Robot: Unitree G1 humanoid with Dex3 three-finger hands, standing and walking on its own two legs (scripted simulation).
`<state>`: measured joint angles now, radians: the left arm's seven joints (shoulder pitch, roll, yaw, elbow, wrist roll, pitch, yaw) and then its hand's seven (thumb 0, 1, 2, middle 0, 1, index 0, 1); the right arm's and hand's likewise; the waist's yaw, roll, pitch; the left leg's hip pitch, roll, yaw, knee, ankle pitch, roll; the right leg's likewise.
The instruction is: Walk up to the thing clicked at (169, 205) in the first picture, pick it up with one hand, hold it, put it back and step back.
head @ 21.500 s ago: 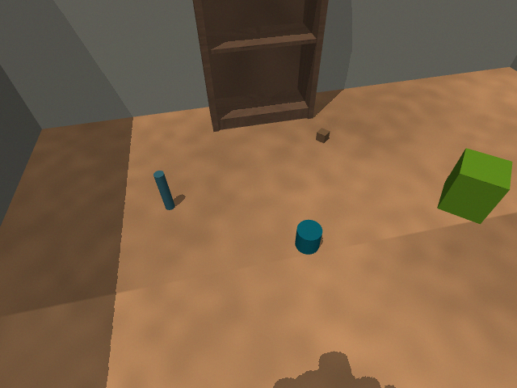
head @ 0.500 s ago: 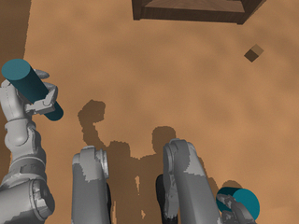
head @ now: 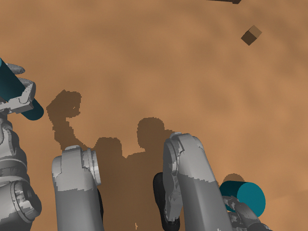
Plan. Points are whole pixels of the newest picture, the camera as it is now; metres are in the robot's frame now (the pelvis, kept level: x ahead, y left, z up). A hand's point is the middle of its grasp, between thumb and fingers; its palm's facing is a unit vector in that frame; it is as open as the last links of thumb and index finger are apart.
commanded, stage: crouch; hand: left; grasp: from the side
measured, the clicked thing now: (16, 94) +0.46 +0.29 -0.08
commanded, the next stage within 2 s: lower in 0.20 s
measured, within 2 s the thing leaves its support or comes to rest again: neither
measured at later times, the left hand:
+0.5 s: hand (29, 98) +0.46 +0.28 -0.11, palm faces +0.29 -0.96 -0.02, open 6.5 cm
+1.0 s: hand (37, 102) +0.47 +0.28 -0.17, palm faces +0.28 -0.96 -0.03, open 6.5 cm
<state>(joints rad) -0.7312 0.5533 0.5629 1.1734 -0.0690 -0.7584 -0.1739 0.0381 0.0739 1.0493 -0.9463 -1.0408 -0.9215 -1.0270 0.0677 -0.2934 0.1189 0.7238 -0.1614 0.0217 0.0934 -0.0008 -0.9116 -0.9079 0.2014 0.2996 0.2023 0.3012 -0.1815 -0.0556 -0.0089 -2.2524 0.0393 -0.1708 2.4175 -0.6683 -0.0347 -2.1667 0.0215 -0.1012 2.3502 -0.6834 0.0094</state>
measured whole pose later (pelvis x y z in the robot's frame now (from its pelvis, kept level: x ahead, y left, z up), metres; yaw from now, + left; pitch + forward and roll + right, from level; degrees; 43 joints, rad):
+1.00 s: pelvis -0.01 +0.01 -0.04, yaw -6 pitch +18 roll -13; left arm -0.71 0.78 0.61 1.34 -0.08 -0.89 -0.12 0.04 0.07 1.05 -0.95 -1.03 -0.92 -1.03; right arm -0.06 -0.36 0.36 0.62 -0.28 0.05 0.12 0.00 -0.91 -0.90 0.20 0.30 0.20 0.30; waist -0.26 -0.18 0.22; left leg -2.26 0.03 -0.30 2.60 -0.69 -0.03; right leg -2.13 0.06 -0.19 2.43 -0.66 0.05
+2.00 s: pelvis -0.01 +0.02 -0.04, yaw -8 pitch +14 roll -16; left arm -0.73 0.86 0.57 1.42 -0.09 -1.00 -0.07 0.01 0.02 0.69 -0.91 -0.85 -0.89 -0.83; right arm -0.13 -0.36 0.46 0.57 -0.33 0.05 0.12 -0.01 -0.91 -0.89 0.21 0.30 0.21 0.30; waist -0.27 -0.25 0.27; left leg -2.24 0.03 -0.36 2.64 -0.70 -0.02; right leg -2.08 0.08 -0.23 2.42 -0.64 0.06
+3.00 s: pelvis +0.00 +0.01 +0.04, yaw -1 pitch +29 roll -10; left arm -0.50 0.74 0.50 0.85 0.04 -0.33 -0.14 -0.02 -0.55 0.07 -0.08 -0.08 -0.08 -0.08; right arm 0.05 -0.27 0.11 0.60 -0.04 0.14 0.05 0.00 -0.94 -0.91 0.21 0.30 0.21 0.30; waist -0.11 -0.05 -0.08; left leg -2.18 0.05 -0.17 2.32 -0.67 0.00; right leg -2.07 0.02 -0.11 2.22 -0.68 0.02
